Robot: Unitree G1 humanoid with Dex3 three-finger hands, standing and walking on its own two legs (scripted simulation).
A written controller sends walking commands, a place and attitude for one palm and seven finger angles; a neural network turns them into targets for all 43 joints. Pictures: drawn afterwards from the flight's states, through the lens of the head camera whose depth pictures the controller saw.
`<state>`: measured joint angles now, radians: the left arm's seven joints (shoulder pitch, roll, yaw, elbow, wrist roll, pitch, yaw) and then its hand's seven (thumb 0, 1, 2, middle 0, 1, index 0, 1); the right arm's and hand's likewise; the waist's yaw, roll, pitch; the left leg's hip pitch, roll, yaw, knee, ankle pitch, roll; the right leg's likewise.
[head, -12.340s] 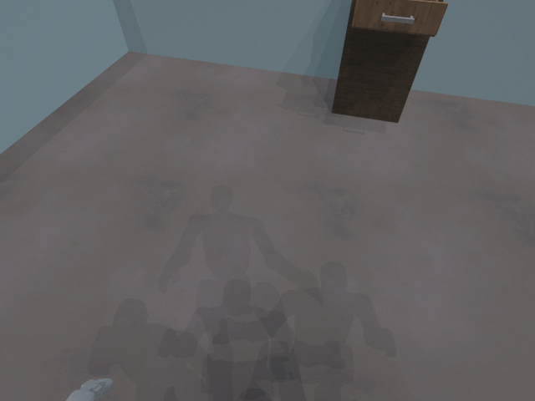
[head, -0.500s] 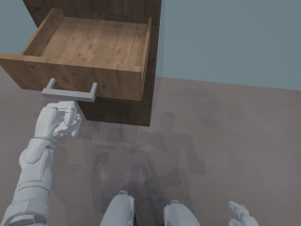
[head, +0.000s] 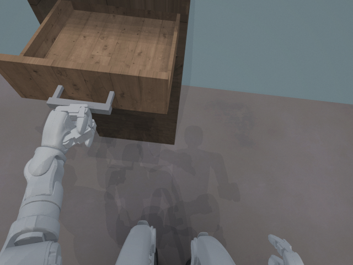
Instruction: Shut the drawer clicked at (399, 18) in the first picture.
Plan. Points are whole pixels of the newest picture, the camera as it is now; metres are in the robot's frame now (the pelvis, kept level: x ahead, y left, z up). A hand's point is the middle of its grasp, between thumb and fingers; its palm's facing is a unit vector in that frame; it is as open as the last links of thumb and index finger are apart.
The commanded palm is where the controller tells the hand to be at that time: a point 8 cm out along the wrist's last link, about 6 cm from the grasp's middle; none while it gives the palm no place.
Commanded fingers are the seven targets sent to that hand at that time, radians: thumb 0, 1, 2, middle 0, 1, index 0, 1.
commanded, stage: push the drawer shut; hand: left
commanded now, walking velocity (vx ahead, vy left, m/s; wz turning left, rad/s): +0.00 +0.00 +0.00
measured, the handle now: (82, 99) +0.47 +0.24 +0.05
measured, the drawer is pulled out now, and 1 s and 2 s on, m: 0.24 0.12 0.01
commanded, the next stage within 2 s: none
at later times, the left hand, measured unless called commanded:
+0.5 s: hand (95, 111) +0.44 +0.21 +0.04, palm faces -0.10 -0.99 -0.04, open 3.0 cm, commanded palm +0.44 +0.24 +0.04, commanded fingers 0.00 0.90 0.90 -1.40 -1.60 -1.40 -1.60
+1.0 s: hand (103, 89) +0.51 +0.20 +0.04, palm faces -0.08 -1.00 -0.03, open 3.1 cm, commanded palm +0.51 +0.23 +0.04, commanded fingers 0.00 0.90 0.90 -1.40 -1.60 -1.40 -1.60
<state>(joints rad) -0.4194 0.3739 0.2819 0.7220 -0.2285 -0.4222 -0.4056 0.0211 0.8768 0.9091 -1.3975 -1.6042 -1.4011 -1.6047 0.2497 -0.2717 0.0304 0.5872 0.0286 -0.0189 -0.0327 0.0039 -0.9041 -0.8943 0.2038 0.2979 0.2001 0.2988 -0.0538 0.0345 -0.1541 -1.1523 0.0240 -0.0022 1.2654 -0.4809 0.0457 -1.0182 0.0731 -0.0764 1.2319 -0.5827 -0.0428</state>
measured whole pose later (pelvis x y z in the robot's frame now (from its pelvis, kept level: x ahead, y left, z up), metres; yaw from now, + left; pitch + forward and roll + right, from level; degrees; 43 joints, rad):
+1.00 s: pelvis -0.01 +0.01 -0.02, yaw -1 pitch +27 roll -6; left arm -0.93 0.55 0.36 1.18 -0.09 -0.42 -0.33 0.01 0.82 0.91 -1.40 -1.60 -1.40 -1.60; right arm 0.34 -0.27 0.05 0.65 -0.01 0.02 -0.01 0.00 -0.90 -0.89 0.21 0.30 0.20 0.30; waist -0.17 0.05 -0.14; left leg -1.33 0.03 -0.02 1.33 -0.47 0.06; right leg -1.18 0.08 -0.09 1.27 -0.57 -0.03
